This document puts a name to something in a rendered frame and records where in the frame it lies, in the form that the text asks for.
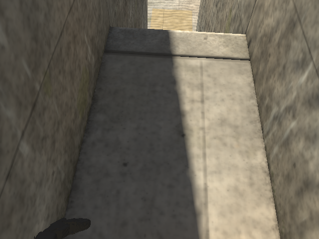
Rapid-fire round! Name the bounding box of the left robot hand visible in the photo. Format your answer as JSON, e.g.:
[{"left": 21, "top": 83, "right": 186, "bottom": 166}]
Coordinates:
[{"left": 34, "top": 217, "right": 91, "bottom": 239}]

